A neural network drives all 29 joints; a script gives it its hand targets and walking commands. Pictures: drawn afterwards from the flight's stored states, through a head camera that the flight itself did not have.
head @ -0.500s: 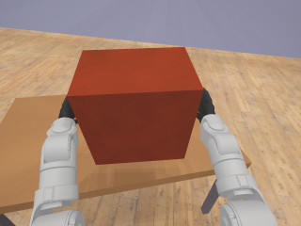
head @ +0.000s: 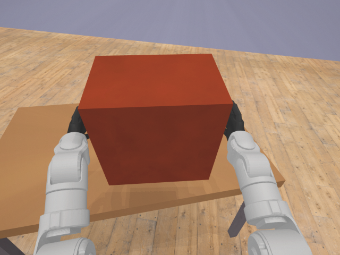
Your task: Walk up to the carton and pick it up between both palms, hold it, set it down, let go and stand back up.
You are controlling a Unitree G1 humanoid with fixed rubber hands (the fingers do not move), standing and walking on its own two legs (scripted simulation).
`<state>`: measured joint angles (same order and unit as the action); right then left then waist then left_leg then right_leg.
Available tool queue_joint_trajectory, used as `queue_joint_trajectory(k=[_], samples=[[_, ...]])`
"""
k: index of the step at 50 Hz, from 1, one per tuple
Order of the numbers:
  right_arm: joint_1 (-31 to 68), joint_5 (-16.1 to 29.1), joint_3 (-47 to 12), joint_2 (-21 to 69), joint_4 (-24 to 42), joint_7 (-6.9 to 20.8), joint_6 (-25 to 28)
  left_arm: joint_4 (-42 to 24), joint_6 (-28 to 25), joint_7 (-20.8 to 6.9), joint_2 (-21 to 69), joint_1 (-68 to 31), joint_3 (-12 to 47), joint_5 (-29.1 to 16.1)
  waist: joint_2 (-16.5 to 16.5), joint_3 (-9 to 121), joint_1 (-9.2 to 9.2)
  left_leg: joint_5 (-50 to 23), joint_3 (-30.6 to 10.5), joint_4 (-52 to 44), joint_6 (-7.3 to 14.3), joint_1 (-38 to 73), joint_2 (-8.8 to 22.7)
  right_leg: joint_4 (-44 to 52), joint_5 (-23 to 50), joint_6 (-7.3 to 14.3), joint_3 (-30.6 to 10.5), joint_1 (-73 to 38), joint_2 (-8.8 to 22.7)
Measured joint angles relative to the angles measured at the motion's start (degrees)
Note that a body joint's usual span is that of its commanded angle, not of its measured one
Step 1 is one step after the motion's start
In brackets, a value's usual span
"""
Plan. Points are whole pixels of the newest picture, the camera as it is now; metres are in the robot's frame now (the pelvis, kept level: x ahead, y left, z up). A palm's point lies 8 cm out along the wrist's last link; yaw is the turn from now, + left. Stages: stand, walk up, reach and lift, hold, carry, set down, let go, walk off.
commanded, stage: hold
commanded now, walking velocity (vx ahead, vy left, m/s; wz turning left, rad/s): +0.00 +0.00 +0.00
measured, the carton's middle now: (157, 123) +0.41 +0.00 +0.15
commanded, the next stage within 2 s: none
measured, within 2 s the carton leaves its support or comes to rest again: neither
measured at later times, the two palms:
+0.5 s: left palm (73, 137) +0.36 +0.19 +0.16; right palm (230, 129) +0.36 -0.16 +0.17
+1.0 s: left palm (75, 134) +0.36 +0.19 +0.16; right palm (233, 126) +0.37 -0.17 +0.18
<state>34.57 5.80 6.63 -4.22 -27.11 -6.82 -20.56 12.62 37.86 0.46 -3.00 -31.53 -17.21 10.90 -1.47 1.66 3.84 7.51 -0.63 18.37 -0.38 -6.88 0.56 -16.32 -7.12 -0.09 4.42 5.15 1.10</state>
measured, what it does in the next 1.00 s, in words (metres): stands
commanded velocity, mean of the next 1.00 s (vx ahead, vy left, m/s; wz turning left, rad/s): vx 0.00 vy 0.00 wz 0.00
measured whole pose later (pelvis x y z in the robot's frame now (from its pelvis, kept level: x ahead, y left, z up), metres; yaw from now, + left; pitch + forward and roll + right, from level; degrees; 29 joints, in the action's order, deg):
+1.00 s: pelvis +0.00 +0.00 +0.00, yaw +0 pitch -5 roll +0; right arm 36.1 6.4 5.3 -4.6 -28.7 -6.9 -20.9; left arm 13.3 38.0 -0.3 -3.1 -31.7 -18.8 11.5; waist -1.9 2.2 3.4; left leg 7.9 -0.4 18.0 -0.6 -5.4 0.9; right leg -16.3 -7.6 0.1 4.1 3.9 0.8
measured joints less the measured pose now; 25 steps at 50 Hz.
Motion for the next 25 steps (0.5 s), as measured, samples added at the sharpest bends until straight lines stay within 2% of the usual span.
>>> queue_joint_trajectory(k=[12,25], samples=[[1.49,0.32,-0.87,-0.33,-1.75,0.16,-0.23,1.11,-0.06,-0.49,-0.02,-0.51,-1.43,0.53,-0.4,0.67,-0.43,0.23,0.4,-0.41,-0.11,1.13,0.26,-0.08,-0.34,0.13,-0.41,-0.73,-0.26],[0.53,0.67,-0.83,0.85,-0.69,-0.6,-0.35,-0.83,0.89,-1.03,-0.9,0.86,-0.6,0.7,-1.09,-0.53,0.08,0.41,-0.64,0.21,-0.34,1.37,0.16,0.2,-0.43,0.22,0.6,-1.79,-0.2]])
